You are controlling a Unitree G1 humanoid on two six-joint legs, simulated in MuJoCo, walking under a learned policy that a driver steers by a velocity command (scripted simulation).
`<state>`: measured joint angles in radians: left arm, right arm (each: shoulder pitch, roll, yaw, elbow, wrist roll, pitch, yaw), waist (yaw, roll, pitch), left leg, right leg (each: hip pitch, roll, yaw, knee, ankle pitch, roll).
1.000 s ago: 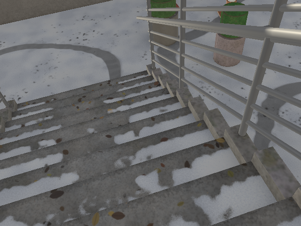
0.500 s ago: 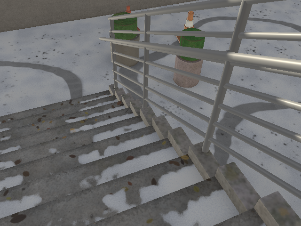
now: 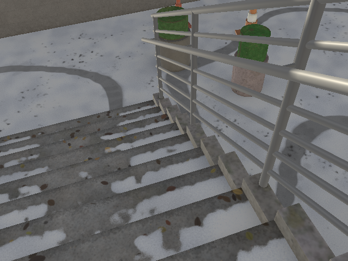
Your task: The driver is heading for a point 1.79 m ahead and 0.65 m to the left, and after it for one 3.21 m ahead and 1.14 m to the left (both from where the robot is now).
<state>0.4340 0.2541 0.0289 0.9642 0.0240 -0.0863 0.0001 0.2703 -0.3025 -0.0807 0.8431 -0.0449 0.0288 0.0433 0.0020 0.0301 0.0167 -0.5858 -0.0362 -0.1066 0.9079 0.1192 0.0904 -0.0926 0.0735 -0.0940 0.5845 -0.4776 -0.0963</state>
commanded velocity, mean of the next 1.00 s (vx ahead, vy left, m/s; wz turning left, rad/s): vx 0.49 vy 0.00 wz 0.53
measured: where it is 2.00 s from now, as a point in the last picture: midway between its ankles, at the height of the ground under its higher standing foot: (137, 223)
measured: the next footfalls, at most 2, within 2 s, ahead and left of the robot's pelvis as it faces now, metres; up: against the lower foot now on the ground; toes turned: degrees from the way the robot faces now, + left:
left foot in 0.22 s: +0.21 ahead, +0.04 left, -0.17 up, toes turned +6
right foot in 0.78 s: +0.59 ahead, -0.08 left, -0.34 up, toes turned +28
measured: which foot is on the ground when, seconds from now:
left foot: up 0.00-0.20, down 0.22-0.78, up 0.80-1.00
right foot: down 0.00-0.22, up 0.24-0.76, down 0.78-1.00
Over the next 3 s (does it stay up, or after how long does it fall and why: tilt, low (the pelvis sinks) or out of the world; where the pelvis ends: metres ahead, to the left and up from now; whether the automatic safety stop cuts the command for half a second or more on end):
stays up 0.87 0.40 -0.56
